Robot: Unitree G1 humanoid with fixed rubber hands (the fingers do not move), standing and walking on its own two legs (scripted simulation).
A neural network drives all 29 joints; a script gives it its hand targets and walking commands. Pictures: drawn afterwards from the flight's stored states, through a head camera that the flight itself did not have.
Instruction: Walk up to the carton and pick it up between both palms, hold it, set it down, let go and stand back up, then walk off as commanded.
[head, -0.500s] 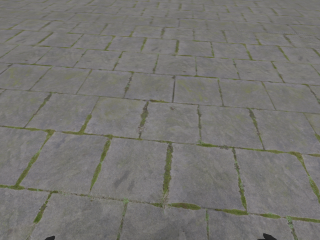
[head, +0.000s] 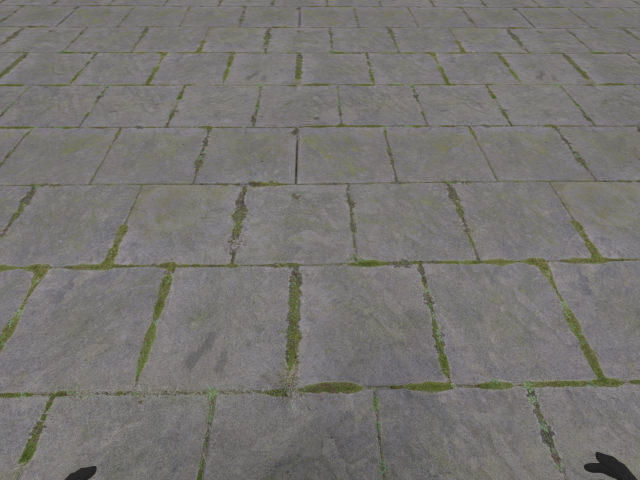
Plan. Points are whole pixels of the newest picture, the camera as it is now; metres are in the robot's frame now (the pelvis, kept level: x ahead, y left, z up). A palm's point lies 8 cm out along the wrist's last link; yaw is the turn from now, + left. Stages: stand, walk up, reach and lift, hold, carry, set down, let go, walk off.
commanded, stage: walk up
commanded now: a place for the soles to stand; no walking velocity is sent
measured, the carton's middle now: out of the picture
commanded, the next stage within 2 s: none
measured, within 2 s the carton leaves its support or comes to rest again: neither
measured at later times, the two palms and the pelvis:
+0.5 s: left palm (161, 473) +0.18 +0.21 -0.11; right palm out of the picture +0.05 -0.42 -0.04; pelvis +0.01 -0.06 +0.01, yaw -11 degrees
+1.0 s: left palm (247, 422) +0.23 +0.10 -0.08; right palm out of the picture -0.01 -0.51 -0.08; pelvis +0.02 -0.16 +0.00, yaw -24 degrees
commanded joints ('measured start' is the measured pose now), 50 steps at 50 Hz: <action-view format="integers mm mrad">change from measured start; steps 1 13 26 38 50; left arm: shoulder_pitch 85 -18 22 47 55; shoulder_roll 325 207 163 162 214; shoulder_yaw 137 109 117 117 127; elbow -113 -181 -153 -138 -188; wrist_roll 71 82 84 53 64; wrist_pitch -14 5 2 -5 -4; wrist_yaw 31 40 -14 -5 30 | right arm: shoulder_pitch -77 -7 -18 -100 -29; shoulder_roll -79 -143 -199 -229 -144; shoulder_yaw -14 -14 -47 -80 -14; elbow -48 48 19 0 17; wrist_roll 24 31 7 -4 17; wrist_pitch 12 -24 -54 -40 -38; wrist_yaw -10 -36 -38 2 -12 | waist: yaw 56 13 1 28 52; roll -307 -117 98 169 -170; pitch -13 -32 -163 -139 -98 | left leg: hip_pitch -458 -223 266 122 -333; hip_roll -125 -125 250 233 -104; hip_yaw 11 -57 -171 97 -18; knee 442 215 -287 -90 292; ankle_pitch -365 -98 35 219 -162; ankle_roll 45 54 174 167 21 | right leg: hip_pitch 247 171 -250 51 319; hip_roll -146 -93 53 -34 -52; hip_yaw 487 472 105 -59 467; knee -559 -493 254 -144 -441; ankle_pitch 81 183 55 7 249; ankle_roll -172 -196 37 -8 -249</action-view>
